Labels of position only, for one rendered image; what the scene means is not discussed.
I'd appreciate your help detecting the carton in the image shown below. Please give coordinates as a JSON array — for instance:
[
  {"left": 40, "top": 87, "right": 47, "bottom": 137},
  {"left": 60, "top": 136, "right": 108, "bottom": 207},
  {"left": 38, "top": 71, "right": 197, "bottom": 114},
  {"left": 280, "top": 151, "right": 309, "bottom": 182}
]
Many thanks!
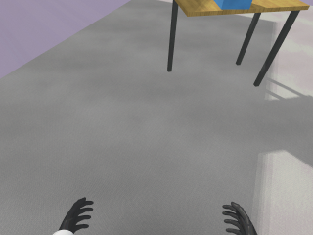
[{"left": 214, "top": 0, "right": 252, "bottom": 10}]

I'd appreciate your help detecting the right robot hand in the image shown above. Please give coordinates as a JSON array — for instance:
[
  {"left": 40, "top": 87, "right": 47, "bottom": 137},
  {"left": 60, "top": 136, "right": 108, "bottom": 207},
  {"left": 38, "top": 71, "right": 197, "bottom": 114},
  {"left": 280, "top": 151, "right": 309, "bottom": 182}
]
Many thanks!
[{"left": 222, "top": 202, "right": 257, "bottom": 235}]

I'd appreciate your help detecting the table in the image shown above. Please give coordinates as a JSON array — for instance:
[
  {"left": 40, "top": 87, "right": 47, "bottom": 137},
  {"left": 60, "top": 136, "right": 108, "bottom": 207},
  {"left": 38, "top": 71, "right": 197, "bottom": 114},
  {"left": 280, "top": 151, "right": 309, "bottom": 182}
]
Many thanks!
[{"left": 167, "top": 0, "right": 310, "bottom": 87}]

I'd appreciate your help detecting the left robot hand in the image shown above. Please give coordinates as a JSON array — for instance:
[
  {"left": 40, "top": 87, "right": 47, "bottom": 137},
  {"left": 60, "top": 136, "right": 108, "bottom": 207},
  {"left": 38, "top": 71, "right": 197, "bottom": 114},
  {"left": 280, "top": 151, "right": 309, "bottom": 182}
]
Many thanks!
[{"left": 59, "top": 197, "right": 94, "bottom": 234}]

